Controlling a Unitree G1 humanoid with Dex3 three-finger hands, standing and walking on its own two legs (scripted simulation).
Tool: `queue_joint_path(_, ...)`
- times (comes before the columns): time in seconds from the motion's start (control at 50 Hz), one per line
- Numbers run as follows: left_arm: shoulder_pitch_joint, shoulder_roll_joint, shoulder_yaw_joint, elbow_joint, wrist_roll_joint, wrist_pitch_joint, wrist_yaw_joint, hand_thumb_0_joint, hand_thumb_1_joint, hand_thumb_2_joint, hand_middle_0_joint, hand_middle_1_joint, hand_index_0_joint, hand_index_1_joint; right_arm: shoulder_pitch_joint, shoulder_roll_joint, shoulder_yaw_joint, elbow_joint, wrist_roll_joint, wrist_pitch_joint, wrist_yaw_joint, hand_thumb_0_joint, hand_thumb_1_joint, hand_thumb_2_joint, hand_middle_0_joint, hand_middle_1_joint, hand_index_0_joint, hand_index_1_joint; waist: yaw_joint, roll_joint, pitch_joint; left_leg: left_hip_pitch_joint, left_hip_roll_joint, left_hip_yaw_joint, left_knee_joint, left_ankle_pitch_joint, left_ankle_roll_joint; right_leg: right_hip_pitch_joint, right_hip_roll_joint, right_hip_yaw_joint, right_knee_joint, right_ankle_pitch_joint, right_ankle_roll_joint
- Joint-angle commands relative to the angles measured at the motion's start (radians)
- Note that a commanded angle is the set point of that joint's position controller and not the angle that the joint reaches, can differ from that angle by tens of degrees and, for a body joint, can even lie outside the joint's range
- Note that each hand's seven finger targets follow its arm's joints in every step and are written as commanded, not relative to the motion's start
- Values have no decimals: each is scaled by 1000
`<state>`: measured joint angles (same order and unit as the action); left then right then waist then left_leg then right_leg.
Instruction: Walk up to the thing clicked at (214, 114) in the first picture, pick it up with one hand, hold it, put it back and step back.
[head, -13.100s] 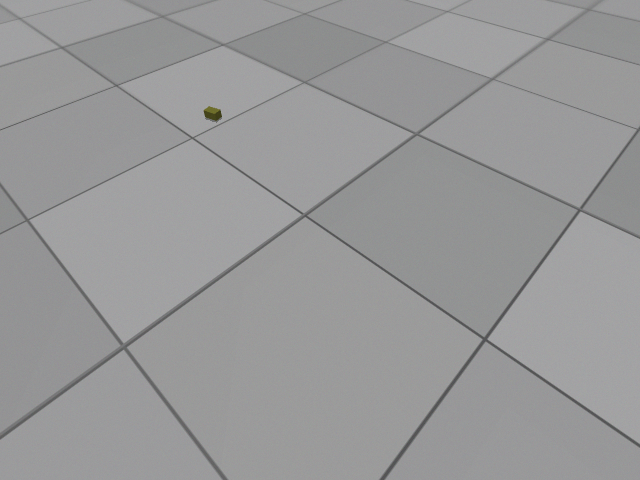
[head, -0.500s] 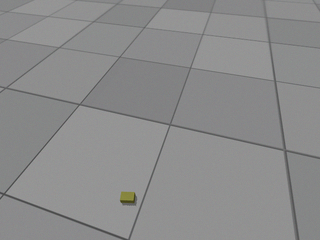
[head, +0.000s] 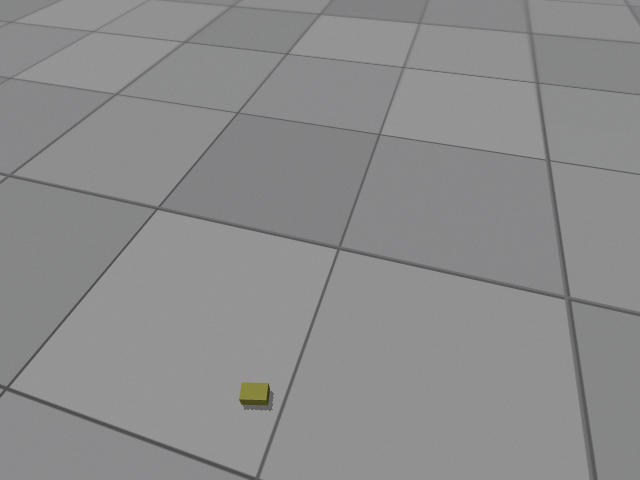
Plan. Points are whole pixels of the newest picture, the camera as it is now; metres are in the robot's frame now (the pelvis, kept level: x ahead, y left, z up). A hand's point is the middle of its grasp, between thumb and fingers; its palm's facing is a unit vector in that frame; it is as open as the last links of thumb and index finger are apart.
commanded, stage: stand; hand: left
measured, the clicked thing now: (254, 393) +0.52 +0.23 -0.76
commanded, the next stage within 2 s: walk up in 0.54 s
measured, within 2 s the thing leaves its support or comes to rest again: neither
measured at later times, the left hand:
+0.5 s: hand out of the picture +0.07 +0.26 -0.15, palm faces -0.03 -0.93 -0.36, open 7.4 cm
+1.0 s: hand out of the picture +0.13 +0.20 -0.15, palm faces -0.02 -0.92 -0.39, open 7.4 cm
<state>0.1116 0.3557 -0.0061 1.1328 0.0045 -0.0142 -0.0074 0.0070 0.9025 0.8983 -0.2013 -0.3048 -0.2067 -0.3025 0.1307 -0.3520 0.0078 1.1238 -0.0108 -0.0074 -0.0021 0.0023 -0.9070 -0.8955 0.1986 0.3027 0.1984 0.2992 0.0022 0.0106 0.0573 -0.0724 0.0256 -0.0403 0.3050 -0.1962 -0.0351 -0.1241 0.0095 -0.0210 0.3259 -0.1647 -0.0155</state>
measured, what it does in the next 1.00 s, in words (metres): walks ahead: right foot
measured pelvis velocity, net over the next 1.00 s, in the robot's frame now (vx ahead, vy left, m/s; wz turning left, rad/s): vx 0.08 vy -0.07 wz -0.02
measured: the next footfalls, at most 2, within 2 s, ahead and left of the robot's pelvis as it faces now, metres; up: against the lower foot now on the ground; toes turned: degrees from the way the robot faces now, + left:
right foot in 0.80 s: +0.12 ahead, -0.18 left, +0.00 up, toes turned -3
left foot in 1.24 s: +0.18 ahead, +0.09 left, +0.00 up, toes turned -1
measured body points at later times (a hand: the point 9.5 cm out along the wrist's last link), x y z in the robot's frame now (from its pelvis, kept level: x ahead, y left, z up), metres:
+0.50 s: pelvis +0.00 +0.00 +0.00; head +0.01 -0.01 +0.45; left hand +0.08 +0.30 -0.13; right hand +0.07 -0.30 -0.14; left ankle -0.02 +0.14 -0.75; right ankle +0.01 -0.11 -0.75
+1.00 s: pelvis +0.08 -0.07 -0.01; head +0.10 -0.09 +0.44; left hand +0.13 +0.25 -0.12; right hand +0.11 -0.40 -0.14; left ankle +0.06 +0.08 -0.69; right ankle +0.08 -0.17 -0.75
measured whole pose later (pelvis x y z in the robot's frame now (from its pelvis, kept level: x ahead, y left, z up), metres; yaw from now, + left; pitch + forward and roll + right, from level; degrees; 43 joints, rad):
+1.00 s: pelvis +0.08 -0.07 -0.01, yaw -1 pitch -3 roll +0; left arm 0.25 0.35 0.04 0.96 0.02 -0.04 -0.02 0.01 0.90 0.90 -0.20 -0.30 -0.21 -0.30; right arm 0.27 -0.43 -0.07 0.96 -0.01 0.02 0.00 0.00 -0.91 -0.90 0.20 0.30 0.20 0.30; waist 0.01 0.06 0.12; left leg -0.37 -0.01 -0.10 1.00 -0.46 0.01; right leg -0.18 0.01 -0.04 0.48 -0.25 -0.03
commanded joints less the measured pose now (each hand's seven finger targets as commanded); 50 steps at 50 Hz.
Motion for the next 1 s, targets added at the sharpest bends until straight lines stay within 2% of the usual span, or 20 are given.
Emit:
queue_joint_path(0.0, -44, 220, 47, -60, 1, -16, 13, 0, 900, 900, -200, -300, -200, -300, -22, -211, -36, -59, 1, -20, -10, 0, -900, -900, 200, 300, 200, 300, -1, -4, -75, -35, 103, -63, -48, 123, 45, 39, -136, 117, -42, 120, -15)
queue_joint_path(0.24, -41, 222, 46, -62, 3, -20, 14, 0, 900, 900, -200, -300, -200, -300, -26, -210, -37, -63, 2, -21, -10, 0, -900, -900, 200, 300, 200, 300, -1, -12, -92, -17, 103, -60, -40, 146, 48, 49, -140, 119, -36, 173, -14)
queue_joint_path(0.5, -36, 220, 47, -61, 1, -18, 15, 0, 900, 900, -200, -300, -200, -300, -21, -212, -39, -63, 2, -17, -9, 0, -900, -900, 200, 300, 200, 300, -1, -3, -64, -33, 100, -60, -49, 105, 47, 33, -135, 119, -47, 133, -14)
queue_joint_path(0.52, 13, 266, 111, -116, 20, -8, -11, 0, 900, 900, -200, -300, -200, -300, 60, -268, -83, -99, -15, -37, -8, 0, -900, -900, 200, 300, 200, 300, -7, -56, -136, 3, 67, -49, 19, -200, 109, 35, -69, 96, 29, -238, -46)
queue_joint_path(0.54, -5, 261, 114, -122, 29, 0, -20, 0, 900, 900, -200, -300, -200, -300, 112, -287, -95, -88, -24, -41, -9, 0, -900, -900, 200, 300, 200, 300, -24, -27, -75, -5, 92, -106, -2, -374, 135, -87, -70, 110, 71, -405, -57)
queue_joint_path(0.56, -27, 245, 117, -139, 32, 6, -28, 0, 900, 900, -200, -300, -200, -300, 149, -302, -105, -83, -26, -42, -10, 0, -900, -900, 200, 300, 200, 300, -42, 24, -20, 32, 132, -176, -53, -475, 158, -223, -46, 91, 136, -450, -48)
queue_joint_path(0.58, -44, 215, 117, -155, 34, 11, -36, 0, 900, 900, -200, -300, -200, -300, 155, -317, -118, -92, -27, -42, -12, 0, -900, -900, 200, 300, 200, 300, -54, 105, 39, 9, 228, -284, -134, -538, 210, -305, -6, 35, 309, -363, -26)
queue_joint_path(0.6, -39, 217, 124, -179, 35, 17, -41, 0, 900, 900, -200, -300, -200, -300, 131, -347, -133, -119, -27, -48, -14, 0, -900, -900, 200, 300, 200, 300, -48, 127, 94, -28, 337, -383, -199, -516, 279, -377, -30, 50, 477, -316, -8)
queue_joint_path(0.62, -46, 234, 134, -200, 38, 17, -43, 0, 900, 900, -200, -300, -200, -300, 117, -364, -142, -139, -33, -60, -21, 0, -900, -900, 200, 300, 200, 300, -42, 95, 125, -18, 371, -414, -186, -426, 302, -442, -73, 109, 530, -320, -12)
queue_joint_path(0.7, -6, 215, 132, -237, 22, -3, -63, 0, 900, 900, -200, -300, -200, -300, 77, -322, -139, -196, -36, -73, -15, 0, -900, -900, 200, 300, 200, 300, -7, 161, 76, 62, 289, -217, -55, -71, 250, -386, -122, 118, 348, -328, -20)
queue_joint_path(0.74, 112, 197, 132, -203, 22, -17, -56, 0, 900, 900, -200, -300, -200, -300, 11, -291, -128, -231, -30, -60, -3, 0, -900, -900, 200, 300, 200, 300, 56, 178, 10, -57, 188, -52, 96, 126, 188, -105, -67, 32, 165, -162, -16)
queue_joint_path(0.76, 228, 197, 143, -154, 20, -25, -42, 0, 900, 900, -200, -300, -200, -300, -1, -241, -112, -243, -25, -47, 1, 0, -900, -900, 200, 300, 200, 300, 103, 92, -29, -137, 109, 18, 273, 118, 140, 79, -25, 11, 74, -4, 4)
queue_joint_path(0.78, 305, 273, 160, -133, 27, -33, -22, 0, 900, 900, -200, -300, -200, -300, 31, -170, -88, -260, -10, -38, 0, 0, -900, -900, 200, 300, 200, 300, 117, -149, -69, -264, 15, 86, 511, -36, 95, 196, -79, 123, -4, 37, 11)
queue_joint_path(0.8, 303, 349, 170, -153, 32, -39, -6, 0, 900, 900, -200, -300, -200, -300, 83, -113, -64, -282, -3, -26, -4, 0, -900, -900, 200, 300, 200, 300, 95, -339, -65, -439, -109, 28, 647, -426, 53, 212, -276, 452, -92, 20, -50)
queue_joint_path(0.82, 191, 383, 170, -198, 32, -30, -5, 0, 900, 900, -200, -300, -200, -300, 132, -203, -94, -256, -6, -3, -12, 0, -900, -900, 200, 300, 200, 300, 56, -195, -63, -389, -51, -54, 724, -427, 60, 81, -379, 576, -137, -246, -154)
queue_joint_path(0.84, 126, 387, 166, -233, 28, -26, -3, 0, 900, 900, -200, -300, -200, -300, 164, -249, -115, -237, -6, 3, -12, 0, -900, -900, 200, 300, 200, 300, 29, -157, 4, -344, -20, -64, 777, -410, 62, -50, -388, 570, -125, -328, -216)
queue_joint_path(0.86, 100, 350, 155, -246, 20, -32, -1, 0, 900, 900, -200, -300, -200, -300, 161, -264, -118, -219, 1, 5, -7, 0, -900, -900, 200, 300, 200, 300, 13, -113, 52, -381, -1, -96, 807, -352, 68, -53, -344, 473, -103, -235, -214)
queue_joint_path(0.9, 83, 284, 129, -266, 8, -46, 10, 0, 900, 900, -200, -300, -200, -300, 202, -233, -105, -206, 9, 10, 0, 0, -900, -900, 200, 300, 200, 300, -8, -78, 38, -370, 16, -117, 754, -266, 62, -50, -277, 302, -67, -35, -164)
queue_joint_path(0.94, 109, 266, 119, -263, 5, -55, 20, 0, 900, 900, -200, -300, -200, -300, 204, -216, -103, -210, 2, 18, 4, 0, -900, -900, 200, 300, 200, 300, -1, -64, 16, -328, 3, -121, 707, -239, 51, -54, -266, 223, -17, 235, -160)
queue_joint_path(0.98, 146, 279, 120, -268, 9, -60, 33, 0, 900, 900, -200, -300, -200, -300, 177, -211, -104, -232, -7, 31, 3, 0, -900, -900, 200, 300, 200, 300, 17, -77, -6, -335, 2, -124, 640, -247, 40, -8, -288, 195, 41, 465, -189)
